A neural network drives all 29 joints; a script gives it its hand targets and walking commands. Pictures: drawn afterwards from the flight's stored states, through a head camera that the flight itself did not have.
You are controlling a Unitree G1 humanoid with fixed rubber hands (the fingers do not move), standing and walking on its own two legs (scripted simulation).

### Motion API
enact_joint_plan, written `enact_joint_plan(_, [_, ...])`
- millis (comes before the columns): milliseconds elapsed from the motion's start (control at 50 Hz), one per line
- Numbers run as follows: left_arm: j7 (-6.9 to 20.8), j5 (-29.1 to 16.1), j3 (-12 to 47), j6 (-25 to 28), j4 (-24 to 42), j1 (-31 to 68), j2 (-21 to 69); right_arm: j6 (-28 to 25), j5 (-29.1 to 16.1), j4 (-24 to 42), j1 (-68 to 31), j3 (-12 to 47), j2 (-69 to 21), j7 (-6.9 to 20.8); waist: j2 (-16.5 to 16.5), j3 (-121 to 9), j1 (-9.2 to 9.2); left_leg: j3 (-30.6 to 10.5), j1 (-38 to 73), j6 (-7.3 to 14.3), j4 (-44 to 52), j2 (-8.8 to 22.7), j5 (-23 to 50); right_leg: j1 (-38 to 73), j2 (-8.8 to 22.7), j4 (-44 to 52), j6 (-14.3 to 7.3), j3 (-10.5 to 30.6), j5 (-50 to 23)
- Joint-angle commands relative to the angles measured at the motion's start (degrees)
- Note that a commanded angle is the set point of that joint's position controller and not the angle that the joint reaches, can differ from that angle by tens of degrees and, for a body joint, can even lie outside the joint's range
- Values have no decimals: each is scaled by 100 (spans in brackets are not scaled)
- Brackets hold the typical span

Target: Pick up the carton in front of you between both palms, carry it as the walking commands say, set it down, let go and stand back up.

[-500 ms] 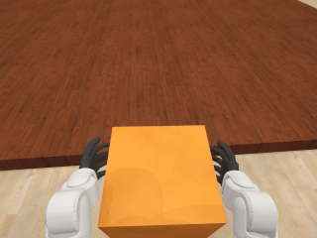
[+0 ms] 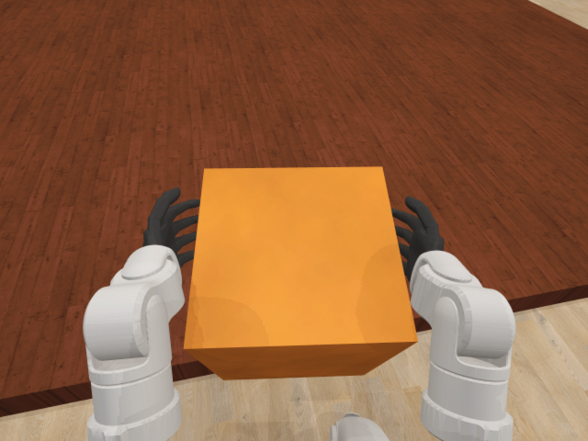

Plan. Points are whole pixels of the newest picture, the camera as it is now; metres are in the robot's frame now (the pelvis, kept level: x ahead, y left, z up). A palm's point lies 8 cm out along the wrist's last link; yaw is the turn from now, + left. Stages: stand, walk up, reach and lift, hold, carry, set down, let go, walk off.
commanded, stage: carry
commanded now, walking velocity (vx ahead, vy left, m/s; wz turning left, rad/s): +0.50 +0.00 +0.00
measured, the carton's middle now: (294, 285) +0.30 -0.01 +0.06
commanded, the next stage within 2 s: none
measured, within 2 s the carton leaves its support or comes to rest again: neither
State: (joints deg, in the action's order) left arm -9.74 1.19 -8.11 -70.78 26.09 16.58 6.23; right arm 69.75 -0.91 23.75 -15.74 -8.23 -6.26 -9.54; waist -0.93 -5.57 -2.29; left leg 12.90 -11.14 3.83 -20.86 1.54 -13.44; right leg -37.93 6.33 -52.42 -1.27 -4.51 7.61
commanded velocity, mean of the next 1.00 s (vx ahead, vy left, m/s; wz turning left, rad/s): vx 0.05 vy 0.00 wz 0.00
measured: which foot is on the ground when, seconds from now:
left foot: down 0.00-0.22, up 0.24-0.54, down 0.56-1.00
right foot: up 0.00-0.18, down 0.20-0.56, up 0.58-0.74, down 0.76-1.00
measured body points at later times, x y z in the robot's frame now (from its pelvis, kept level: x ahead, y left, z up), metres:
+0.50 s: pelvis +0.28 -0.04 -0.01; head +0.40 -0.05 +0.42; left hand +0.65 +0.13 +0.09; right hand +0.67 -0.18 +0.08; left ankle +0.32 +0.07 -0.72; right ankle +0.28 -0.11 -0.75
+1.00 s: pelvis +0.43 -0.05 -0.01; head +0.43 -0.04 +0.44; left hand +0.78 +0.11 +0.12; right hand +0.78 -0.19 +0.12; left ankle +0.37 +0.05 -0.74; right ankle +0.37 -0.13 -0.74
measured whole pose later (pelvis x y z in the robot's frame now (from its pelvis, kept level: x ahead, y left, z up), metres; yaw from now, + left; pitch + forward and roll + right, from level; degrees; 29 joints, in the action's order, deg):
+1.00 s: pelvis +0.43 -0.05 -0.01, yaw +1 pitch +5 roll +0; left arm -9.0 4.3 -16.8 -67.2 3.6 32.2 6.5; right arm 67.5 2.1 1.4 -32.6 -16.7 -6.5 -9.7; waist -0.4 -6.1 -0.3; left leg 4.5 -14.8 1.9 -31.2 0.6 -18.9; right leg -13.8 -1.1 -28.2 -2.6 -5.2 18.3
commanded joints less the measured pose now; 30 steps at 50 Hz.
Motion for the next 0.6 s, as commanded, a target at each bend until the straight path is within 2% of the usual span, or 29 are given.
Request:
enact_joint_plan(0, [-34, -1126, 2907, 43, -532, 3115, 2926, -27, -1209, -168, -3393, 2922, -2826, 87, 665, -634, -15, -862, 723, 559, 1018, 1193, 239, -64, -130, 1090, 10, -324, -689])
enact_joint_plan(20, [-35, -1129, 2801, 42, -636, 3279, 2940, -5, -1142, -390, -3565, 2803, -2872, 45, 716, -543, -61, -738, 701, 566, 845, 1117, 627, 18, -148, 1383, -6, -392, -763])
enact_joint_plan(40, [-22, -1210, 2825, 69, -725, 3477, 3043, -24, -1106, -544, -3688, 2742, -2978, 5, 771, -681, -43, -789, 885, 548, 796, 1185, 694, 170, -119, 1491, -47, -343, -705])
enact_joint_plan(60, [-29, -1185, 2726, 74, -810, 3782, 3055, -63, -1068, -655, -3845, 2682, -3054, -22, 778, -656, -104, -835, 1048, 562, 612, 1191, 873, 138, -205, 1725, -65, -418, -652])
enact_joint_plan(80, [-39, -1148, 2615, 107, -946, 4001, 3024, -73, -1075, -802, -4102, 2691, -3097, -37, 735, -670, -80, -819, 1152, 525, 476, 1181, 1140, 250, -259, 1887, -126, -476, -510])
enact_joint_plan(100, [-52, -1115, 2517, 121, -1152, 4089, 3050, -94, -1071, -912, -4282, 2611, -3109, -56, 856, -689, -95, -771, 1195, 523, 263, 1188, 1313, 382, -327, 1962, -179, -585, -465])
enact_joint_plan(120, [-48, -1098, 2401, 171, -1282, 4187, 3066, -126, -1072, -972, -4470, 2632, -3164, -71, 886, -732, 33, -775, 1167, 418, -170, 1192, 1983, 768, -392, 2104, -225, -557, -303])
enact_joint_plan(140, [-67, -1037, 2321, 226, -1456, 4267, 3102, -163, -1092, -1146, -4671, 2618, -3321, -72, 601, -1069, 282, -387, 1204, 255, -1136, 978, 3144, 1527, -686, 2532, -269, -856, -327])
enact_joint_plan(160, [-59, -1058, 2238, 281, -1711, 4180, 3205, -211, -1124, -1249, -4785, 2586, -3361, -82, 457, -1630, 505, -81, 725, -40, -2306, 572, 3067, 2824, -662, 2547, -317, -813, -1039])
enact_joint_plan(180, [-58, -952, 2164, 330, -1946, 4228, 3116, -248, -1008, -1381, -4911, 2518, -3272, -114, -432, -2266, 756, -162, -804, -341, -3873, 130, 1229, 4616, 572, 2153, -756, 831, -2708])
enact_joint_plan(200, [-71, -944, 2117, 402, -2007, 4263, 3119, -275, -1028, -1483, -4803, 2540, -3481, -124, -1591, -2636, 632, -468, -2147, -488, -5119, -472, -1827, 5550, 1718, 2370, -1523, 2722, -4432])
enact_joint_plan(220, [-12, -1150, 2262, 487, -1824, 4313, 3487, -391, -1106, -1189, -4984, 2662, -3769, -109, -1463, -2976, 672, -967, -2679, -320, -5882, -407, -1986, 5853, 1514, 2353, -1683, 2581, -4661])
enact_joint_plan(240, [55, -1309, 2452, 569, -1480, 4729, 3791, -449, -1105, -1187, -5087, 2619, -4055, -84, -1146, -3030, 681, -1283, -2781, -225, -5986, -175, -1844, 5604, 1410, 2281, -1545, 2197, -4233])
enact_joint_plan(260, [126, -1352, 2523, 643, -1367, 4866, 4020, -513, -1166, -950, -5467, 2649, -4263, -74, -928, -2735, 608, -1398, -2838, -183, -5667, -10, -1608, 5253, 1248, 2346, -1285, 1925, -4191])
enact_joint_plan(280, [184, -1518, 2674, 748, -993, 5175, 4245, -617, -1212, -706, -5629, 2775, -4394, -53, -805, -2623, 515, -1410, -2886, -179, -5298, 116, -1356, 5073, 1099, 2393, -1082, 1615, -4146])
enact_joint_plan(300, [238, -1708, 2873, 834, -715, 5228, 4413, -702, -1298, -410, -5819, 2827, -4365, -45, -654, -2772, 482, -1397, -2728, -155, -4847, 215, -1326, 4983, 1080, 2388, -1056, 1316, -4043])
enact_joint_plan(320, [274, -1759, 2971, 898, -540, 5243, 4354, -803, -1183, -329, -5711, 2828, -4285, -76, -599, -2871, 493, -1236, -2526, -221, -4348, 117, -1339, 4964, 983, 2341, -1014, 1065, -4264])
enact_joint_plan(340, [273, -1657, 3018, 934, -667, 4915, 4272, -818, -1063, -559, -5297, 2761, -4191, -91, -476, -2909, 494, -1143, -2289, -214, -3898, 68, -1264, 4795, 1018, 2313, -1041, 885, -4609])
enact_joint_plan(360, [255, -1657, 3118, 980, -404, 4920, 4155, -891, -1072, -503, -4979, 2859, -4146, -82, -466, -2933, 530, -1048, -2304, -281, -3501, -17, -1365, 4916, 975, 2236, -1119, 755, -5155])
enact_joint_plan(380, [267, -1721, 3202, 1030, -150, 4961, 4081, -928, -1012, -359, -4946, 2955, -4092, -85, -546, -3005, 563, -992, -2215, -306, -3176, -96, -1115, 4954, 930, 2131, -1082, 666, -5624])
enact_joint_plan(400, [254, -1573, 3147, 1025, -236, 4577, 3944, -932, -954, -294, -4782, 2942, -3933, -87, -751, -3114, 527, -932, -2166, -328, -2848, -150, -987, 5015, 869, 1939, -1062, 548, -5714])
enact_joint_plan(440, [269, -1569, 3253, 976, -245, 4267, 3939, -921, -1001, 0, -4756, 3000, -3822, -58, -913, -3160, 545, -628, -1908, -288, -2224, -361, -301, 5036, 681, 1582, -913, 243, -5944])
enact_joint_plan(460, [271, -1573, 3224, 942, -232, 4271, 3869, -871, -1007, -208, -4543, 2975, -3871, -30, -856, -3108, 498, -463, -1506, -292, -1727, -437, 245, 4747, 503, 1474, -834, 10, -5744])
enact_joint_plan(480, [269, -1556, 3291, 918, -192, 4206, 3808, -851, -1056, -73, -4555, 3044, -3843, 13, -865, -3004, 376, -357, -1045, -288, -984, -473, 1076, 4510, 365, 1266, -672, -220, -5384])
enact_joint_plan(500, [266, -1523, 3220, 874, -255, 4183, 3741, -812, -1026, -117, -4408, 3051, -3715, 34, -601, -3035, 236, -435, -343, -196, -58, -337, 2093, 4205, 246, 934, -587, -269, -4970])
enact_joint_plan(520, [264, -1442, 3197, 839, -195, 4259, 3594, -728, -1048, -114, -4505, 3082, -3722, 71, -440, -3078, 100, -938, 929, -104, 107, 139, 3595, 3308, 70, 662, -296, -160, -3073])
enact_joint_plan(540, [243, -1435, 3255, 771, -143, 4391, 3540, -697, -1009, -59, -4495, 3054, -3572, 84, 588, -3196, 24, -1878, 2470, 263, -790, 1211, 7300, 1884, -215, 324, -17, -54, 4])
enact_joint_plan(560, [219, -1540, 3287, 670, -261, 4383, 3674, -657, -1011, -192, -4474, 2967, -3452, 59, 1642, -3370, -134, -2471, 3358, 1028, -1280, 1826, 9358, 821, -712, -243, 90, 152, 2281])
enact_joint_plan(580, [211, -1464, 3237, 637, -196, 4389, 3628, -590, -1031, -410, -4325, 3018, -3635, 81, 1404, -3122, -193, -2430, 3507, 1079, -1238, 1789, 9193, 378, -633, 250, 67, 242, 2666])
